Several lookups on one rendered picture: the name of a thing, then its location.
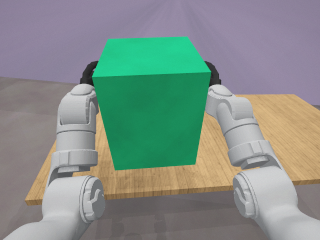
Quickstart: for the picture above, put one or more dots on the carton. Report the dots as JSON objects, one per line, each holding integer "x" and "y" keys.
{"x": 152, "y": 95}

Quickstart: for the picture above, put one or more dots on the robot right forearm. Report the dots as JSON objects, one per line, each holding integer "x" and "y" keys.
{"x": 246, "y": 144}

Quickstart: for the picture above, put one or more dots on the robot left upper arm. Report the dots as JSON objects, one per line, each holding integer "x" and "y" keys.
{"x": 70, "y": 205}

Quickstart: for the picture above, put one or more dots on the robot left forearm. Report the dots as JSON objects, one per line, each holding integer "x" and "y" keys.
{"x": 76, "y": 134}

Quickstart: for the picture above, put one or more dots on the robot left hand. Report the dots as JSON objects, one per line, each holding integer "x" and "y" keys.
{"x": 88, "y": 73}

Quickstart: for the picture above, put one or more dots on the robot right hand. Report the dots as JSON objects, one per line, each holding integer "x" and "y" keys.
{"x": 214, "y": 78}

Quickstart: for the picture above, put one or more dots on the table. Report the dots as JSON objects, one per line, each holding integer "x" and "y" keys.
{"x": 290, "y": 124}

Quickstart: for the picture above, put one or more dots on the robot right upper arm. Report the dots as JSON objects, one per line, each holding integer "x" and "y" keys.
{"x": 267, "y": 196}

